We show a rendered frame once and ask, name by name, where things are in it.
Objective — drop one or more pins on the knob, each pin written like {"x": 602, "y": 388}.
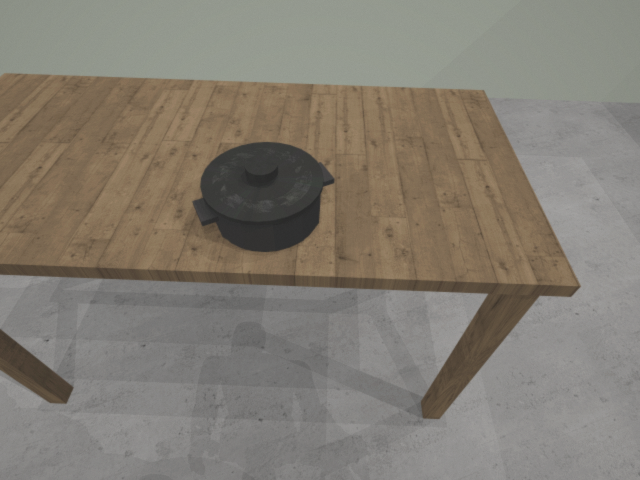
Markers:
{"x": 261, "y": 168}

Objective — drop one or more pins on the pot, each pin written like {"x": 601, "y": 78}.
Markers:
{"x": 265, "y": 238}

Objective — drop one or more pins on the lid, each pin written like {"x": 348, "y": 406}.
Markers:
{"x": 230, "y": 194}

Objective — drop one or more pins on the table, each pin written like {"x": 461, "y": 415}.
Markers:
{"x": 98, "y": 175}

